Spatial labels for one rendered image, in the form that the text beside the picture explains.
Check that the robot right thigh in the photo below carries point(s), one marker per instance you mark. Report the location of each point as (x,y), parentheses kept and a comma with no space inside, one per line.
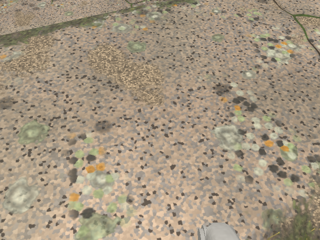
(217,231)

